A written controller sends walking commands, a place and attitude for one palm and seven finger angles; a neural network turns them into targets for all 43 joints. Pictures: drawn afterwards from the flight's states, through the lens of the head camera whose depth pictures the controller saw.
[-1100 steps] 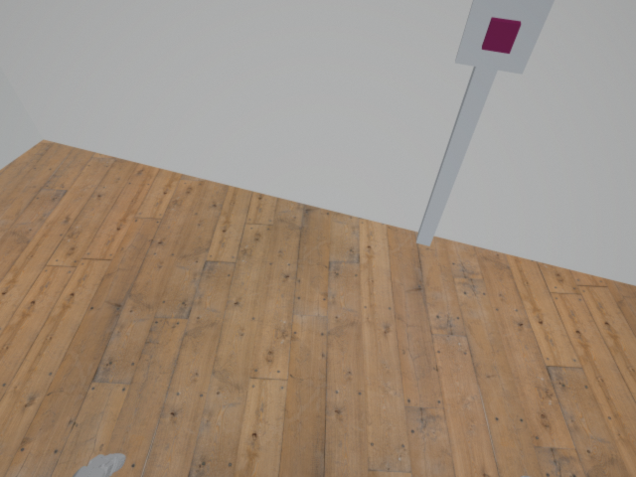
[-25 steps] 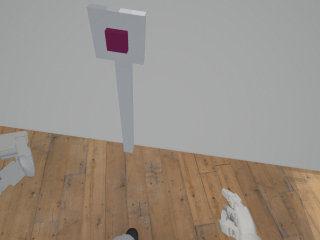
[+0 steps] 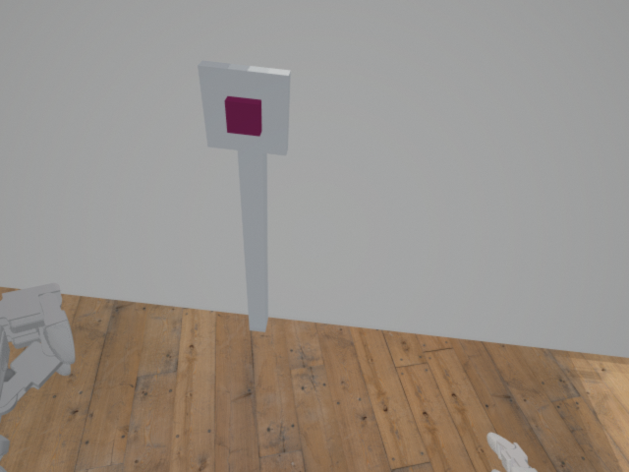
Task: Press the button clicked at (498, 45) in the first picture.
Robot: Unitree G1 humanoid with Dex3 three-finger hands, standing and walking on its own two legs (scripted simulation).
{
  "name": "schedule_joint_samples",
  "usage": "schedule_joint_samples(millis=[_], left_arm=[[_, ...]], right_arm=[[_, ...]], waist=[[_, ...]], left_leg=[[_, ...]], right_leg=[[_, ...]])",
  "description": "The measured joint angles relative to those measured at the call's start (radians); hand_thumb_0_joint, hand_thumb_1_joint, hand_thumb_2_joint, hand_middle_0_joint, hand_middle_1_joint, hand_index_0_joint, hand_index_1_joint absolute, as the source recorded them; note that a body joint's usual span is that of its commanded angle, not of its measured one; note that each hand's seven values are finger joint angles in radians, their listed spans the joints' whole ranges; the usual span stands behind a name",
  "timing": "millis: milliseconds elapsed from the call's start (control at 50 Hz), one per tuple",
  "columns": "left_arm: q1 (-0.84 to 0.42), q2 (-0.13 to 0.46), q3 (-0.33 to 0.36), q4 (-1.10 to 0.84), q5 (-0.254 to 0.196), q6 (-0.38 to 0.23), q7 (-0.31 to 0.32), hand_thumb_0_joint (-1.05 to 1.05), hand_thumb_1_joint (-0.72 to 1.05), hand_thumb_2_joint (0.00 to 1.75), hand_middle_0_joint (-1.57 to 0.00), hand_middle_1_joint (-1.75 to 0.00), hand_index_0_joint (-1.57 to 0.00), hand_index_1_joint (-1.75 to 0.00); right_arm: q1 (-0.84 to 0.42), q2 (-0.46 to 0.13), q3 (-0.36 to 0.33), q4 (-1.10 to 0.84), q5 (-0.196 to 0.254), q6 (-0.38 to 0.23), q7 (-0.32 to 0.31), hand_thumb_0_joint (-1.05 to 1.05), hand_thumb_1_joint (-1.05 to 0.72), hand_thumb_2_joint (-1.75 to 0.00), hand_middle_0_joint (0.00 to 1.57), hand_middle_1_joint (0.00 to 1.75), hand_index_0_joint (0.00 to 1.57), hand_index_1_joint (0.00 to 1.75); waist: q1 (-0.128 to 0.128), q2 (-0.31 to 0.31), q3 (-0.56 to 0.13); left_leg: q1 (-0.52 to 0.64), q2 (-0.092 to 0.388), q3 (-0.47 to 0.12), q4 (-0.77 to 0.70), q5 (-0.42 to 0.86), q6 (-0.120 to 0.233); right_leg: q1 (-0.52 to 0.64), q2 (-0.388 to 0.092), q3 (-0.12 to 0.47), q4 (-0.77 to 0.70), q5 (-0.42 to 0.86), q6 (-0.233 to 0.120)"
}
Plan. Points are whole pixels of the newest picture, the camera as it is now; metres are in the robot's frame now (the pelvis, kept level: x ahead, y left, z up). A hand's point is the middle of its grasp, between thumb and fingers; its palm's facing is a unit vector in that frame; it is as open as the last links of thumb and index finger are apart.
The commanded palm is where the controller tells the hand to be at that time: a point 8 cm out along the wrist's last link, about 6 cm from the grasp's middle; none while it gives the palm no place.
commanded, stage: stop stepping back and stand still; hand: left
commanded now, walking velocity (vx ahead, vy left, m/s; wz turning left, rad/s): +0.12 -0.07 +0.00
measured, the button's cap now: (244, 115) +0.76 +0.20 +0.11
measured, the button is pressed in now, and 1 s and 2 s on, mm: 0 0 0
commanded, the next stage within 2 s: let the arm hang, fingers relaxed in 0.34 s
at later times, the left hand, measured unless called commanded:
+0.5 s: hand (68, 381) +0.18 +0.27 +0.10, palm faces +0.31 -0.84 -0.45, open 3.0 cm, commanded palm none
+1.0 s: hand out of the picture -0.11 +0.20 -0.15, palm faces +0.07 -0.96 -0.27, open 5.3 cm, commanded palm none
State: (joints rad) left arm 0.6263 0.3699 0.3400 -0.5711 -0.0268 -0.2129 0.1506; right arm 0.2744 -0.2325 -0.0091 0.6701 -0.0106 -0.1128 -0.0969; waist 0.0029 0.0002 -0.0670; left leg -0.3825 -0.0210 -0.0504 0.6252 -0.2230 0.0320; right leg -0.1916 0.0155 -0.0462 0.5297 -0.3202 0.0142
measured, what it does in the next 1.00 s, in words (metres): stands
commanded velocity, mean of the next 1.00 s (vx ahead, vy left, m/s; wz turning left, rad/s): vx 0.01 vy -0.01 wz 0.00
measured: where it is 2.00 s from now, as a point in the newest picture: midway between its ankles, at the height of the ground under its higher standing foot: outside the picture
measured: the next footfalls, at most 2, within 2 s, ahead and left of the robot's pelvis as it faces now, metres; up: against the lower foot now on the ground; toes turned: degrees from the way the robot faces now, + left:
none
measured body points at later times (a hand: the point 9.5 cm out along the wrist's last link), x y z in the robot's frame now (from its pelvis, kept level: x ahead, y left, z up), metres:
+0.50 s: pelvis -0.02 +0.01 +0.01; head -0.03 +0.01 +0.46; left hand +0.15 +0.31 +0.13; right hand +0.14 -0.24 -0.08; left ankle +0.02 +0.11 -0.73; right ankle -0.02 -0.11 -0.72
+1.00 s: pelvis -0.03 -0.01 +0.01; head -0.01 -0.01 +0.46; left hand -0.11 +0.25 -0.13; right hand -0.04 -0.24 -0.15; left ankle +0.02 +0.11 -0.73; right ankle -0.02 -0.11 -0.73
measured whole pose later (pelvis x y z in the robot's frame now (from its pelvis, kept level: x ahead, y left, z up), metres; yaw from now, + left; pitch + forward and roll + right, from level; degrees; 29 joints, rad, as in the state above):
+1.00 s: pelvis -0.03 -0.01 +0.01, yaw +3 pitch -2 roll -1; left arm 0.37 0.24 0.01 1.15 0.01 0.03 0.01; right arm 0.31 -0.18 -0.01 1.10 -0.02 0.04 -0.01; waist 0.01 0.02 0.07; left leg -0.27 -0.03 -0.06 0.45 -0.15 0.01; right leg -0.19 0.01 -0.05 0.44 -0.23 -0.02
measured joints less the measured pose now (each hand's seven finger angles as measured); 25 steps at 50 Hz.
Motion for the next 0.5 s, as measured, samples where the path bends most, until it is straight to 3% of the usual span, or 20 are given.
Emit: schedule_joint_samples(millis=[40,100,160,200,240,300,360,440,460,500], left_arm=[[-0.055,-0.024,0.002,0.056,0.006,0.012,0.005,0.01,0.88,0.9,-1.31,-1.5,-1.31,-1.5],[-0.095,-0.03,0.006,0.092,0.016,0.034,0.01,0.01,0.88,0.9,-1.31,-1.5,-1.31,-1.5],[-0.053,-0.002,0.003,0.05,0.016,0.035,0.004,0.01,0.89,0.9,-1.31,-1.5,-1.31,-1.5],[-0.015,0.019,0.002,0.014,0.017,0.026,-0.006,0.01,0.89,0.9,-1.3,-1.5,-1.31,-1.5],[0.008,0.033,-0.004,-0.013,0.012,0.022,-0.016,0.01,0.89,0.9,-1.3,-1.5,-1.31,-1.5],[0.013,0.028,-0.004,-0.012,0.005,0.013,-0.014,0.01,0.88,0.9,-1.31,-1.5,-1.31,-1.5],[-0.005,-0.004,-0.004,0.013,0.006,0.014,-0.005,0.01,0.88,0.9,-1.31,-1.5,-1.31,-1.5],[-0.027,-0.024,0.007,0.061,0.007,0.024,-0.002,0.01,0.88,0.9,-1.31,-1.5,-1.31,-1.5],[-0.054,-0.019,-0.009,0.117,0.023,0.014,-0.02,0.01,0.88,0.9,-1.31,-1.5,-1.31,-1.5],[-0.166,-0.006,-0.083,0.332,0.044,0.068,-0.074,0.0,0.89,0.9,-1.3,-1.5,-1.3,-1.5]], right_arm=[[-0.015,0.016,0.011,0.018,-0.002,-0.002,-0.005,0.02,-0.9,-0.89,0.2,0.3,0.2,0.3],[-0.025,0.06,0.031,0.002,-0.011,-0.018,0.004,0.02,-0.9,-0.89,0.2,0.3,0.2,0.3],[-0.019,0.095,0.061,-0.034,-0.016,-0.03,0.025,0.02,-0.9,-0.89,0.2,0.3,0.2,0.3],[-0.024,0.103,0.069,-0.059,-0.023,-0.022,0.035,0.02,-0.9,-0.89,0.21,0.3,0.21,0.3],[-0.034,0.097,0.065,-0.059,-0.025,-0.007,0.039,0.02,-0.9,-0.89,0.21,0.31,0.21,0.3],[-0.03,0.075,0.053,-0.026,-0.016,0.014,0.034,0.01,-0.9,-0.89,0.21,0.31,0.21,0.3],[-0.012,0.034,0.036,-0.013,-0.007,0.011,0.019,0.02,-0.9,-0.89,0.21,0.31,0.21,0.3],[-0.032,0.019,0.022,0.007,-0.001,0.005,0.01,0.02,-0.9,-0.89,0.21,0.3,0.21,0.3],[-0.039,0.007,0.012,0.021,-0.002,-0.017,0.03,0.02,-0.9,-0.89,0.2,0.3,0.2,0.3],[-0.069,-0.031,-0.005,0.057,0.0,-0.005,0.071,0.02,-0.9,-0.89,0.2,0.3,0.2,0.3]], waist=[[0.006,-0.017,0.007],[-0.01,-0.03,0.018],[-0.028,-0.035,0.015],[-0.03,-0.032,0.017],[-0.021,-0.023,0.022],[-0.007,-0.02,0.009],[-0.008,0.008,0.002],[0.008,-0.022,0.035],[0.008,-0.014,0.034],[0.007,0.012,0.034]], left_leg=[[0.02,-0.013,0.019,-0.027,0.017,0.015],[0.064,-0.022,0.027,-0.137,0.082,0.013],[0.087,-0.02,0.026,-0.218,0.119,0.003],[0.054,-0.019,0.033,-0.18,0.067,-0.013],[-0.002,-0.017,0.03,-0.043,-0.015,-0.031],[-0.02,0.0,0.032,0.087,-0.071,-0.029],[0.07,0.038,0.023,-0.065,-0.029,-0.021],[0.099,0.006,0.048,-0.1,-0.005,-0.009],[0.089,0.002,0.046,-0.101,0.001,-0.005],[0.056,-0.018,0.033,-0.082,0.009,0.004]], right_leg=[[-0.016,-0.011,0.023,0.049,-0.058,-0.005],[-0.055,0.007,0.045,0.149,-0.124,-0.019],[-0.019,0.021,0.01,0.023,-0.122,-0.034],[-0.007,0.022,0.004,-0.065,-0.023,-0.056],[-0.02,0.023,-0.001,-0.075,0.086,-0.07],[-0.029,0.021,-0.006,-0.061,0.081,-0.063],[-0.037,0.025,-0.032,-0.028,0.047,-0.046],[-0.027,-0.011,-0.012,-0.019,0.044,-0.028],[-0.044,-0.015,-0.014,-0.004,0.05,-0.024],[-0.086,-0.027,-0.001,0.048,0.038,-0.022]])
